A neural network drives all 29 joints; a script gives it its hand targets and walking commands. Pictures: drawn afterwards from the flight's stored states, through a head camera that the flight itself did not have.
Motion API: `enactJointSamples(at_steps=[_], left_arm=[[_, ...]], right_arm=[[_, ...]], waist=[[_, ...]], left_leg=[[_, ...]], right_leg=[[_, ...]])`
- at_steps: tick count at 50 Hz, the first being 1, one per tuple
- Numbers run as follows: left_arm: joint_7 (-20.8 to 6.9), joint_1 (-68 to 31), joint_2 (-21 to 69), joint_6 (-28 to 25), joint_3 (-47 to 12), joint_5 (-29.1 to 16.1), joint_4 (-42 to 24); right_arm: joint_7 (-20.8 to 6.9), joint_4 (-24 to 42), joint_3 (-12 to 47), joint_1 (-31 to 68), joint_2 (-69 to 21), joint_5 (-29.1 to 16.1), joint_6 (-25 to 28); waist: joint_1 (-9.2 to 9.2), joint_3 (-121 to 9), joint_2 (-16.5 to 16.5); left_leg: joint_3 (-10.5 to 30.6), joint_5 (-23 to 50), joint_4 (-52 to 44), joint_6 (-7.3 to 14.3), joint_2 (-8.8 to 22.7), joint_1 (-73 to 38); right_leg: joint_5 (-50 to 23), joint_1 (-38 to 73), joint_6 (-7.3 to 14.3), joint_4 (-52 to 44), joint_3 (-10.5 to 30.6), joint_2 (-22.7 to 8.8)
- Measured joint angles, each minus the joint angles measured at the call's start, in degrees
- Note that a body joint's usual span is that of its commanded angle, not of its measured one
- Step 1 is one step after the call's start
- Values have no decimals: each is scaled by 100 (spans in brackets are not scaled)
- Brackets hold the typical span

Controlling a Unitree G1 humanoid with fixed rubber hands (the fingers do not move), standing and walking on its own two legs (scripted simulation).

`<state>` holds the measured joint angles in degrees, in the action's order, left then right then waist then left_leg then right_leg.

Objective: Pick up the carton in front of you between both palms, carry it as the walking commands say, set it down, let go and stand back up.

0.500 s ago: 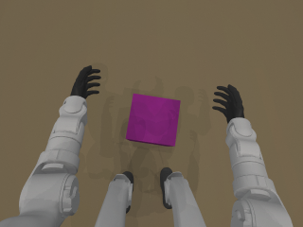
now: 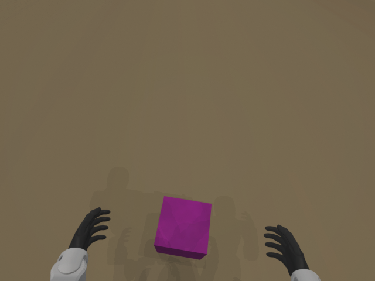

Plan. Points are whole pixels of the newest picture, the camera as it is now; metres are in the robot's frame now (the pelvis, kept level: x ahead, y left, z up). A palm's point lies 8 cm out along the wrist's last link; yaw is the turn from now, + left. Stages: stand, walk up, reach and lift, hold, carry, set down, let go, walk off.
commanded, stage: let go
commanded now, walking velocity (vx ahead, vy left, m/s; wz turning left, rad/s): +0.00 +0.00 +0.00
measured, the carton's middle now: (183, 229) +0.36 -0.02 -0.64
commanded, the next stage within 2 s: stand in 0.60 s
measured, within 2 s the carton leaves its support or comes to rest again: neither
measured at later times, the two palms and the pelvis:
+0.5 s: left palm (54, 280) +0.16 +0.24 -0.05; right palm (296, 278) +0.16 -0.22 -0.05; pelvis +0.00 +0.01 +0.01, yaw +0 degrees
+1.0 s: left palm out of the picture +0.12 +0.29 -0.07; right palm out of the picture +0.14 -0.28 -0.08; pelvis +0.00 +0.00 +0.01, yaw +0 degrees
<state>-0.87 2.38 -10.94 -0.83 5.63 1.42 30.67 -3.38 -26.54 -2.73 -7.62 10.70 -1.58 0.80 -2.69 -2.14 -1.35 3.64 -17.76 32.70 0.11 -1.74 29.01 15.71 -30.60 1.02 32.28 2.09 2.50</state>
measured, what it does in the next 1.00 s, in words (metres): stands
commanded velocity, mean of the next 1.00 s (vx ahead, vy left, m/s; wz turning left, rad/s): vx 0.00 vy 0.00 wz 0.00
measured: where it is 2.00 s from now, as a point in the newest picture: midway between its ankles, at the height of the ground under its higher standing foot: outside the picture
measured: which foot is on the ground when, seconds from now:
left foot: down 0.00-1.00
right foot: down 0.00-1.00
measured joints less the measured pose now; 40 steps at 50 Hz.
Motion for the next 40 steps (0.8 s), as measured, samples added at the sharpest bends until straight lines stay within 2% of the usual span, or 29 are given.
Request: enactJointSamples(at_steps=[6,13,23,30,34,40], left_arm=[[-97,727,-54,115,-157,-59,-262],[-252,1091,-115,498,-304,-117,-527],[-320,1026,-101,889,-334,-74,-665],[-145,1085,-120,756,-376,-126,-518],[77,1015,-303,496,-386,76,75],[151,1031,-666,252,-227,122,686]], right_arm=[[-36,155,80,-562,115,-1,-133],[-95,165,47,-588,181,127,-520],[-109,217,-11,-445,107,288,-906],[127,482,92,-442,212,334,-1377],[367,-167,75,-345,416,342,-830],[418,-902,-32,-332,731,373,-358]], waist=[[117,209,55],[260,472,185],[275,792,202],[282,784,134],[282,462,166],[299,298,234]], left_leg=[[-23,125,-584,53,7,-1225],[-62,128,-763,119,-31,-2066],[-73,84,-688,132,-46,-2502],[-129,-9,-517,95,-12,-2509],[-101,-76,-301,61,12,-2098],[-69,-87,-264,44,25,-1871]], right_leg=[[-148,1244,-39,-630,43,-24],[-151,2084,-89,-815,76,-75],[-92,2518,-100,-724,55,-96],[17,2470,-63,-475,90,-55],[59,2092,-49,-317,45,-30],[74,1877,-23,-288,4,-22]])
